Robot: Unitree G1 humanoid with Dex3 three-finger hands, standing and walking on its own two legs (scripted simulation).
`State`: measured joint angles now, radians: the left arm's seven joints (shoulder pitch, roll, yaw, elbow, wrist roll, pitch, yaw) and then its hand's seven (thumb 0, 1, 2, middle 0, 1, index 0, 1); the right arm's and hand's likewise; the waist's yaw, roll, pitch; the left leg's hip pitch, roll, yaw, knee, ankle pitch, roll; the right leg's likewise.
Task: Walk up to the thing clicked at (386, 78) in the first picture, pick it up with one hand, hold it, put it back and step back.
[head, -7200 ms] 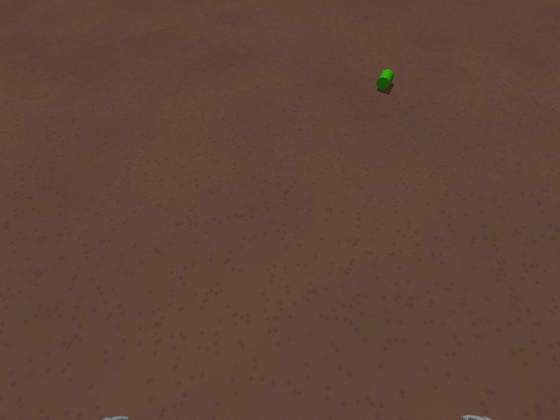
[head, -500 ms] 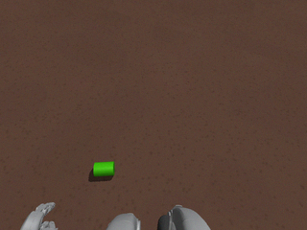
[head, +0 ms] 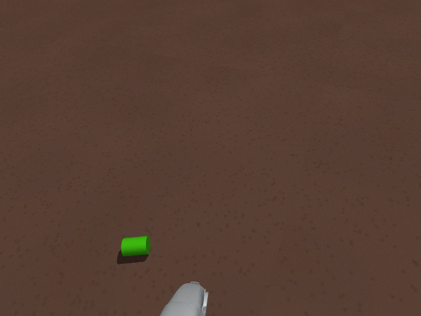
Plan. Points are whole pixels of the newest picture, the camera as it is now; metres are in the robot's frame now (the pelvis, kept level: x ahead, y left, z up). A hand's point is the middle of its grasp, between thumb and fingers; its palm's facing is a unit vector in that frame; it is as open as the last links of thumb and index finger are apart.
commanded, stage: walk up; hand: left
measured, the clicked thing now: (136, 246) +0.52 +0.45 -0.71
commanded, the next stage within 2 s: none
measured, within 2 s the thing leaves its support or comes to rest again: neither
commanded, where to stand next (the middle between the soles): +0.17 +0.11 m, yaw +4 degrees
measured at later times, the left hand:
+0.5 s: hand out of the picture +0.09 +0.33 -0.14, palm faces +0.04 -0.92 -0.39, open 7.4 cm
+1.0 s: hand (74, 313) +0.14 +0.34 -0.15, palm faces +0.02 -0.93 -0.36, open 7.4 cm
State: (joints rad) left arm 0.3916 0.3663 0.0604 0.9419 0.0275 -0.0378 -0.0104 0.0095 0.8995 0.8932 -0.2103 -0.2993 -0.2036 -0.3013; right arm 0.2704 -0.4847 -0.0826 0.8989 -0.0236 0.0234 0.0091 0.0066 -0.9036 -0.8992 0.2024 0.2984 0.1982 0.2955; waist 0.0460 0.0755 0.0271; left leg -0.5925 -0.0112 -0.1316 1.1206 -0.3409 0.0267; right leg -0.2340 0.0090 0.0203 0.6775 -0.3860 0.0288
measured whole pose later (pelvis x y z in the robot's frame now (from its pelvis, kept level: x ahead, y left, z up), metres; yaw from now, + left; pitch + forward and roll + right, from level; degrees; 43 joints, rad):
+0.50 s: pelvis +0.06 +0.05 +0.01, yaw +4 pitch -2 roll -1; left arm 0.28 0.41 0.02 0.87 -0.01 -0.04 0.03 0.01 0.90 0.89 -0.21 -0.30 -0.20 -0.30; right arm 0.15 -0.37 -0.05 0.84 0.00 -0.01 0.03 0.00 -0.90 -0.90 0.21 0.30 0.20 0.30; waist 0.01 -0.01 0.15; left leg -0.33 0.01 0.00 0.65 -0.29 0.02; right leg -0.45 -0.04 -0.01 1.06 -0.50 -0.03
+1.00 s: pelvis +0.05 +0.07 +0.01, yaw +3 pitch -3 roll +0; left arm 0.10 0.41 0.02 1.00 0.00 -0.01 0.00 0.01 0.90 0.89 -0.21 -0.30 -0.20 -0.30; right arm 0.17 -0.34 -0.01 1.06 -0.01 0.00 0.01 0.01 -0.90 -0.90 0.21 0.30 0.20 0.30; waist 0.00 -0.04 0.13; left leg -0.23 0.01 0.04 0.65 -0.37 0.01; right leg -0.36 -0.04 0.03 0.61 -0.19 0.02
